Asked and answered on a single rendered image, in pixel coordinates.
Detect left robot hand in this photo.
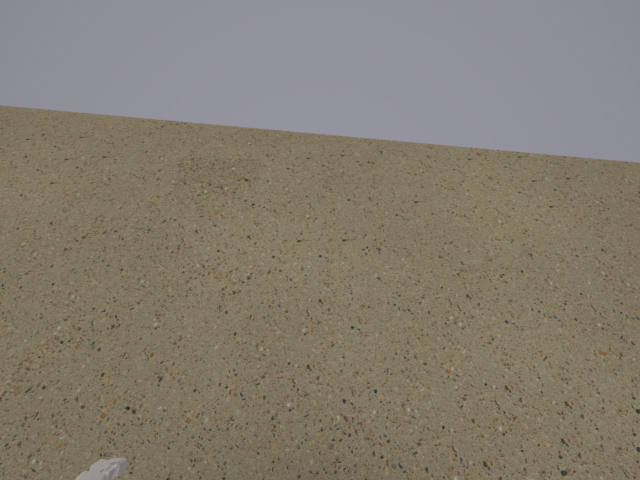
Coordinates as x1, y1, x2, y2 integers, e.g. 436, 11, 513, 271
75, 458, 128, 480

